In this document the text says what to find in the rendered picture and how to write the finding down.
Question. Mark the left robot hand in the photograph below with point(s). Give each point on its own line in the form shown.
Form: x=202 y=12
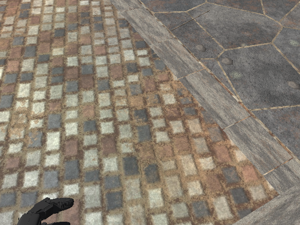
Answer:
x=45 y=209

